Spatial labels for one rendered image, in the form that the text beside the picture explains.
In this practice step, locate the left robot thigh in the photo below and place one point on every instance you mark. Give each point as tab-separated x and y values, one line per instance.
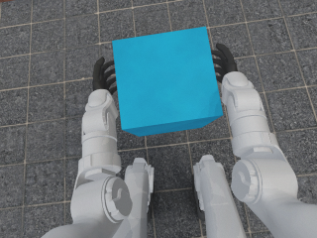
140	182

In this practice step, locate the left robot forearm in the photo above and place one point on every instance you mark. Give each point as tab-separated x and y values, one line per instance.
100	157

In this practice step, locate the left robot upper arm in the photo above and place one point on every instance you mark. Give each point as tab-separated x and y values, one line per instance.
98	208

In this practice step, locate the right robot forearm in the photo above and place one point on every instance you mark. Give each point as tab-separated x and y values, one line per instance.
251	135

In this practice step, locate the right robot upper arm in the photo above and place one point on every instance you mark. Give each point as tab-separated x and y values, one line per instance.
269	188

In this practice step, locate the robot right hand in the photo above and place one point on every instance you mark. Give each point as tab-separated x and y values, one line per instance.
226	61

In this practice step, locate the carton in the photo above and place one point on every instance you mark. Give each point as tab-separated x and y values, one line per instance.
166	82

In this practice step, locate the right robot foot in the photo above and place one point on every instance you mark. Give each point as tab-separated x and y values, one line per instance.
200	213

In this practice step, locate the robot left hand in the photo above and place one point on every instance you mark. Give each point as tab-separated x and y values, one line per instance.
100	78

